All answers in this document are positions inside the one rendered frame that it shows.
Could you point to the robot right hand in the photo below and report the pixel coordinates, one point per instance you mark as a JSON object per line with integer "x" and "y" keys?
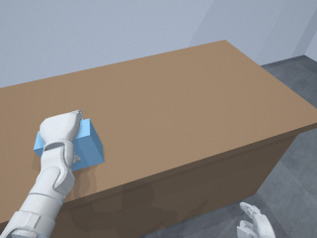
{"x": 260, "y": 227}

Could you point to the table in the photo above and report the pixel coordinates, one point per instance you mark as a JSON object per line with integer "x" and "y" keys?
{"x": 183, "y": 133}

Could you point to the sponge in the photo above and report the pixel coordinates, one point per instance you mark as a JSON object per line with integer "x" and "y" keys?
{"x": 87, "y": 146}

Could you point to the left robot forearm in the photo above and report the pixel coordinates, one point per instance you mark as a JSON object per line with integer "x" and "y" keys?
{"x": 36, "y": 217}

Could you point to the robot left hand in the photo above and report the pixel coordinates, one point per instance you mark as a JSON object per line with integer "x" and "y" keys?
{"x": 63, "y": 126}

